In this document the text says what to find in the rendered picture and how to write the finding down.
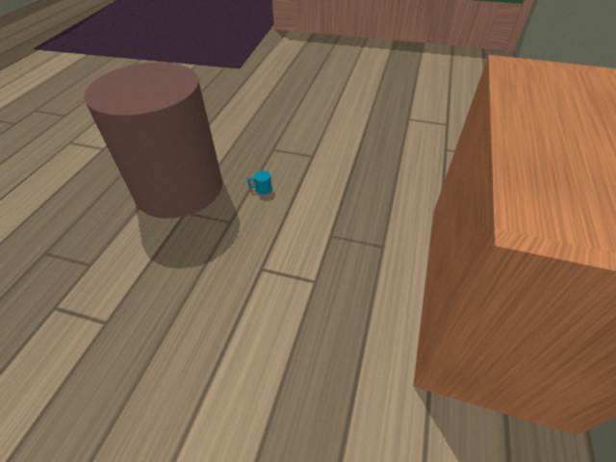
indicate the mug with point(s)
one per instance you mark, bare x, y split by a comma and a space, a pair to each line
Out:
262, 182

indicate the bed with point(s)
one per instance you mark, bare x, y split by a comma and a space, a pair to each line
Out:
492, 24

